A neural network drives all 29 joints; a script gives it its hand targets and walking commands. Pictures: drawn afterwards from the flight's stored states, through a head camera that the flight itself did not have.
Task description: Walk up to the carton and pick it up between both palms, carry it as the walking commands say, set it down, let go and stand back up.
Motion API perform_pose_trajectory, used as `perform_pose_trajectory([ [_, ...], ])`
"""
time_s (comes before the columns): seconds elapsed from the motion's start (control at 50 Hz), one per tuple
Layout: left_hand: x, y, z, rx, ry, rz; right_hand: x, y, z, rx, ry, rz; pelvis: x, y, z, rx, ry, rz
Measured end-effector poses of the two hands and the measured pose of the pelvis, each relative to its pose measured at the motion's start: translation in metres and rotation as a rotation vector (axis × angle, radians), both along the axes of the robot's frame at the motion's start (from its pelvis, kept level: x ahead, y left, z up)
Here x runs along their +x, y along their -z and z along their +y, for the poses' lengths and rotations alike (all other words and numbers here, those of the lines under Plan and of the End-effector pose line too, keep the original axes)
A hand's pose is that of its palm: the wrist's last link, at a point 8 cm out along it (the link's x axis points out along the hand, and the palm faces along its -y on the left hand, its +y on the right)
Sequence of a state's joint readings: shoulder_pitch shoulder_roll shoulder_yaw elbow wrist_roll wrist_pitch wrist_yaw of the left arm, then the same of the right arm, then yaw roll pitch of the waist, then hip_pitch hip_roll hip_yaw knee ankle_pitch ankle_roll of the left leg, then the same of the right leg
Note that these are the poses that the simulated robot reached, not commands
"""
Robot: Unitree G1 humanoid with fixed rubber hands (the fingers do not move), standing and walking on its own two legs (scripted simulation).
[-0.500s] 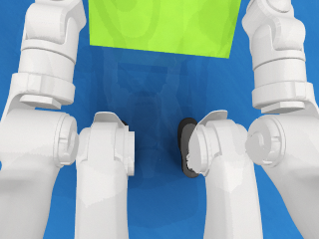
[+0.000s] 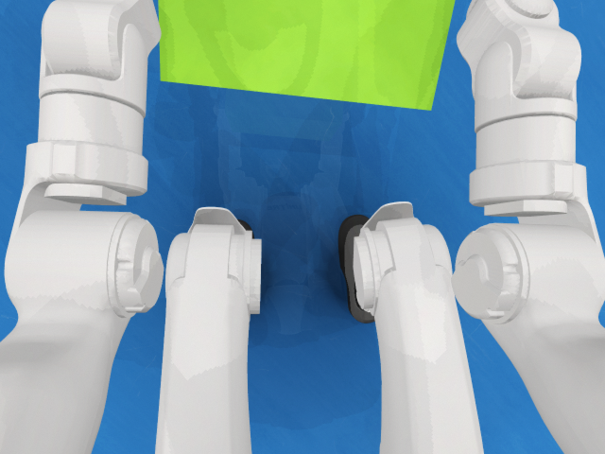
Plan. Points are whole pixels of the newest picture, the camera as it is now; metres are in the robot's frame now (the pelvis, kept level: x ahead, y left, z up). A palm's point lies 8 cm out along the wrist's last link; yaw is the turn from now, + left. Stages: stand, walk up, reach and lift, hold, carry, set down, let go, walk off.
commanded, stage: reach and lift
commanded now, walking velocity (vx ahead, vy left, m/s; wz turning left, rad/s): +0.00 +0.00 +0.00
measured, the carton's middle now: (303, 7) +0.56 +0.00 -0.18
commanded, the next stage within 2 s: none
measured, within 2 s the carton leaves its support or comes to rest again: neither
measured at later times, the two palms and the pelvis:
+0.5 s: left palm out of the picture +0.55 +0.16 -0.04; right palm out of the picture +0.54 -0.16 -0.02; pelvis +0.00 +0.01 +0.06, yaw +0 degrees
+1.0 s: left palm out of the picture +0.53 +0.16 +0.04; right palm out of the picture +0.52 -0.17 +0.05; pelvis -0.01 +0.00 +0.12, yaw +1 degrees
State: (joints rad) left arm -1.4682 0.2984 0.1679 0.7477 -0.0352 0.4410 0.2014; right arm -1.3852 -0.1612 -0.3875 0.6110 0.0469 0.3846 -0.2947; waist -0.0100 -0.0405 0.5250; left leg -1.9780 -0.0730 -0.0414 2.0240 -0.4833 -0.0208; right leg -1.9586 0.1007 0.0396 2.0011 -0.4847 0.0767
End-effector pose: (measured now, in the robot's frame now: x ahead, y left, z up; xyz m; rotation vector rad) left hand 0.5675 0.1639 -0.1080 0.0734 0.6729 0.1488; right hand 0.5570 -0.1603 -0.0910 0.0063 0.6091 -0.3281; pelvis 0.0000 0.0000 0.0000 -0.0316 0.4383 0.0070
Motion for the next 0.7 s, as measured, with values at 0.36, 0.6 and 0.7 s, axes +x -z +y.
perform_pose_trajectory([
  [0.36, -0.014, -0.053, 0.007, 0.009, -0.006, 0.001, -0.013, -0.050, 0.007, -0.002, -0.009, 0.002, -0.003, -0.042, 0.007, -0.024, -0.015, -0.040],
  [0.6, -0.021, -0.088, -0.004, 0.005, 0.011, -0.004, -0.023, -0.089, -0.004, -0.011, 0.005, -0.002, -0.005, -0.068, 0.008, -0.017, -0.009, -0.074],
  [0.7, -0.025, -0.105, -0.003, 0.008, 0.004, -0.006, -0.024, -0.105, -0.003, -0.009, -0.002, -0.004, -0.006, -0.080, 0.006, -0.009, -0.009, -0.089],
])
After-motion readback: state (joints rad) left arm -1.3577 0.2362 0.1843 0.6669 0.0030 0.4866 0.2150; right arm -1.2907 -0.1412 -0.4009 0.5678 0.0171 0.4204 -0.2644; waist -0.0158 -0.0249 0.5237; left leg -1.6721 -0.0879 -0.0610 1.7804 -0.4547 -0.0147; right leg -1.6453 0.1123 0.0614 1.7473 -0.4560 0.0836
